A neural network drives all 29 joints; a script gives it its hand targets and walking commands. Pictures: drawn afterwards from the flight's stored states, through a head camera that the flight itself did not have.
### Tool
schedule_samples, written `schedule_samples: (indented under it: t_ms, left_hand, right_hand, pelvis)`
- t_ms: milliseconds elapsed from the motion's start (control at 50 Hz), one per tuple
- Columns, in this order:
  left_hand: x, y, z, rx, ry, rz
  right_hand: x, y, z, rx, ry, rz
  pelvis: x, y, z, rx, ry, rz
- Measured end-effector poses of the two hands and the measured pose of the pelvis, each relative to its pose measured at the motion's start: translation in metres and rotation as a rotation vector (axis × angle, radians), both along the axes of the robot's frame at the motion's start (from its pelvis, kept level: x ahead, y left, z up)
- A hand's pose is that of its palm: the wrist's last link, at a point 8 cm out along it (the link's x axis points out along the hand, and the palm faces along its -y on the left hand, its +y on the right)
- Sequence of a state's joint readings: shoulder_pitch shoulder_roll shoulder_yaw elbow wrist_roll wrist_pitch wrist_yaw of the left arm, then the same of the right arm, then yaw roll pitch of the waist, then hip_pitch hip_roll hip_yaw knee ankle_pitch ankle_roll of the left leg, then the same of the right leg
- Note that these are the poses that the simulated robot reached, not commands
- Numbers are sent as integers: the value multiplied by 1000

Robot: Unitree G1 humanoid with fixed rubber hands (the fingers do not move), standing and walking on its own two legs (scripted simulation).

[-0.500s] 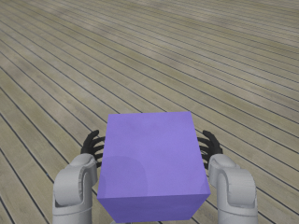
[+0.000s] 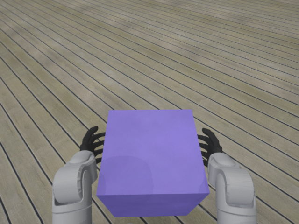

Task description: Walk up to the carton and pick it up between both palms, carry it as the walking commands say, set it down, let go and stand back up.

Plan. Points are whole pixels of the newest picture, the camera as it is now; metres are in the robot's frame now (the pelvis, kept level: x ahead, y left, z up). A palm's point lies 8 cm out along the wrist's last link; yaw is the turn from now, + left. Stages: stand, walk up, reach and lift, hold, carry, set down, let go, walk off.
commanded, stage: carry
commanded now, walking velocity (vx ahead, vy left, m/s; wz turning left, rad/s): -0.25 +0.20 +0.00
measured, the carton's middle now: (150, 166) +0.28 +0.01 +0.00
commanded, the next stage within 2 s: none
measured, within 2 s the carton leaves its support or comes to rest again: neither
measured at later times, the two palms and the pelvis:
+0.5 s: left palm out of the picture +0.08 +0.34 +0.06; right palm out of the picture +0.10 +0.04 +0.07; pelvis -0.17 +0.16 +0.00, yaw +1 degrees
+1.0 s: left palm out of the picture -0.08 +0.47 +0.07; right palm out of the picture -0.08 +0.17 +0.08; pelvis -0.35 +0.31 -0.01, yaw +2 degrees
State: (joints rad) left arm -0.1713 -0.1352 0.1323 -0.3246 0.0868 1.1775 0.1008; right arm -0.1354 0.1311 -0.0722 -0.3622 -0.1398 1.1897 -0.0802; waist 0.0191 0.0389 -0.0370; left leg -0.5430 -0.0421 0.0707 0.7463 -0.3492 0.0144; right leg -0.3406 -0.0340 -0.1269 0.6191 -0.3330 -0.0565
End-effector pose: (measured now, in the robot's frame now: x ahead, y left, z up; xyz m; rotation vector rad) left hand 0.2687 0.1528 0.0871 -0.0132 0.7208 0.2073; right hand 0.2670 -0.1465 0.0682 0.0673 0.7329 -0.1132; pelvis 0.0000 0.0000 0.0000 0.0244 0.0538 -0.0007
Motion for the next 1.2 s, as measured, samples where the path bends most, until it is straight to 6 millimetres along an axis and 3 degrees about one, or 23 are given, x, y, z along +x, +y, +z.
schedule_samples:
  t_ms: [80,180,280,320,400,480,600,720,840,940,1000,1060,1120,1200]
  left_hand:
    - [-30,10,-4,12,66,-43]
    - [-60,40,4,-1,23,-48]
    - [-91,87,-4,-57,-8,-30]
    - [-104,110,-17,-81,-9,-22]
    - [-149,151,-37,-114,91,33]
    - [-181,181,-30,-98,85,64]
    - [-210,200,-8,-41,-8,45]
    - [-254,205,-4,11,47,-35]
    - [-290,234,9,-2,6,-50]
    - [-326,280,2,-37,-6,-26]
    - [-351,316,-18,-79,14,-9]
    - [-385,348,-35,-115,82,31]
    - [-412,372,-33,-114,103,54]
    - [-432,396,-16,-86,37,63]
  right_hand:
    - [-40,10,-2,13,64,-40]
    - [-71,40,9,10,22,-52]
    - [-96,86,17,-37,-9,-43]
    - [-107,110,13,-67,-9,-36]
    - [-137,151,0,-109,90,28]
    - [-159,181,1,-91,84,60]
    - [-197,199,3,-34,-7,39]
    - [-262,205,-4,8,46,-31]
    - [-301,234,14,13,5,-58]
    - [-328,279,20,-28,-7,-35]
    - [-349,315,11,-62,14,-24]
    - [-374,348,2,-109,81,25]
    - [-395,372,2,-109,104,50]
    - [-414,396,9,-75,39,55]
  pelvis:
    - [-25,21,9,32,-10,1]
    - [-61,52,10,41,-15,7]
    - [-96,93,0,29,-17,22]
    - [-111,112,-9,16,-24,30]
    - [-139,138,-1,-25,-26,17]
    - [-166,159,4,-41,-13,15]
    - [-208,186,-3,-16,10,0]
    - [-250,214,5,20,-12,-1]
    - [-295,248,9,38,-12,4]
    - [-331,286,3,34,-9,23]
    - [-355,315,-7,21,-21,32]
    - [-377,336,-1,-10,-25,19]
    - [-398,353,6,-40,-19,17]
    - [-425,376,7,-43,5,8]
